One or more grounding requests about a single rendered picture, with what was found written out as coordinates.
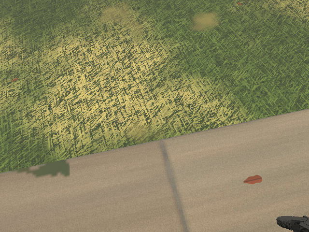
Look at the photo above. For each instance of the right robot hand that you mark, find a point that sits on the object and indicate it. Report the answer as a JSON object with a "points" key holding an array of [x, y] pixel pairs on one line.
{"points": [[297, 224]]}

